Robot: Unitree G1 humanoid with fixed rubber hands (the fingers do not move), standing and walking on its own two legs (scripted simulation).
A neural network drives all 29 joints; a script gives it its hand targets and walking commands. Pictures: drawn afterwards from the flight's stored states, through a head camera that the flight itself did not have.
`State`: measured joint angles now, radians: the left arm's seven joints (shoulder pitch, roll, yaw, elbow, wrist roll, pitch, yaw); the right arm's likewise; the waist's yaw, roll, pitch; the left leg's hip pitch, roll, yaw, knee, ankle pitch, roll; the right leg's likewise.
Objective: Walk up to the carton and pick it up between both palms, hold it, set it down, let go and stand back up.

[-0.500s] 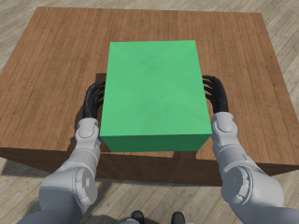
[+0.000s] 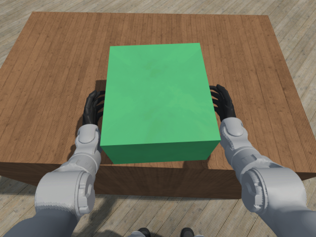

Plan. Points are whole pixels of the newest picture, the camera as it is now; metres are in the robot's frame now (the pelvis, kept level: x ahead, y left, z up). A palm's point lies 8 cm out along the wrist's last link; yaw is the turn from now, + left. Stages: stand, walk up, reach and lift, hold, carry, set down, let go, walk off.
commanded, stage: set down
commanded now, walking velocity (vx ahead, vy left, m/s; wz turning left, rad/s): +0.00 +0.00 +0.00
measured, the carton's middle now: (157, 102) +0.46 +0.04 -0.01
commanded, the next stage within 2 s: none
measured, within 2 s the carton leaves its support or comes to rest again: neither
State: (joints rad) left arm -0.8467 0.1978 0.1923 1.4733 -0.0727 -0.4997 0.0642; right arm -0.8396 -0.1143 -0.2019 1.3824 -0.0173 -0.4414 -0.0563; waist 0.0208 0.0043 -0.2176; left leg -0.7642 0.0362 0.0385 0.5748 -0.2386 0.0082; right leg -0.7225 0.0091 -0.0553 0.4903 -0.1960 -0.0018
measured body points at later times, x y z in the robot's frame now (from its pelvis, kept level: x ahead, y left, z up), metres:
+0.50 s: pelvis -0.04 -0.02 -0.04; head +0.09 -0.01 +0.39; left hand +0.41 +0.26 +0.00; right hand +0.45 -0.21 +0.01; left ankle -0.01 +0.10 -0.72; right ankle +0.00 -0.12 -0.72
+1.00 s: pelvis -0.03 -0.02 +0.00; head +0.02 +0.00 +0.44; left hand +0.42 +0.27 +0.13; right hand +0.46 -0.20 +0.14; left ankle -0.01 +0.10 -0.72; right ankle +0.00 -0.12 -0.72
